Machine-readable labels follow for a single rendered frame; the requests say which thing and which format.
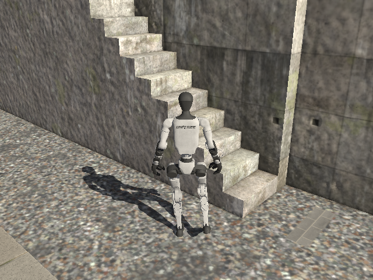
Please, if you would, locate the robot left forearm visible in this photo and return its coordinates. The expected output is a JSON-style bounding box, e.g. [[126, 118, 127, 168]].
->
[[153, 141, 164, 165]]

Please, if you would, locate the robot right hand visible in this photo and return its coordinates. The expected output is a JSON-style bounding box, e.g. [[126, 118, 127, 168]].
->
[[209, 162, 222, 174]]

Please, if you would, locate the robot left hand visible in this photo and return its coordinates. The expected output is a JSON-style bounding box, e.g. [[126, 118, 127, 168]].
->
[[152, 163, 165, 176]]

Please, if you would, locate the robot right forearm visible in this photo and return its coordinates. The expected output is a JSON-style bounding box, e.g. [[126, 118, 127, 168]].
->
[[209, 140, 221, 164]]

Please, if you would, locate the right robot upper arm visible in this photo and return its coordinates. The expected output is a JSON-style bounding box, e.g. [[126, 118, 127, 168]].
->
[[198, 117, 214, 149]]

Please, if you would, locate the robot head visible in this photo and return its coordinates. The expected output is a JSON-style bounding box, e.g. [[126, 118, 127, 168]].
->
[[176, 92, 196, 120]]

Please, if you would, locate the left robot upper arm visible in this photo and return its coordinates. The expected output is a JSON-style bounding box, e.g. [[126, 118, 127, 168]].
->
[[158, 117, 174, 150]]

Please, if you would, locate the robot left shin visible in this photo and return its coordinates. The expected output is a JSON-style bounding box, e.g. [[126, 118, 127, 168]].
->
[[172, 192, 182, 229]]

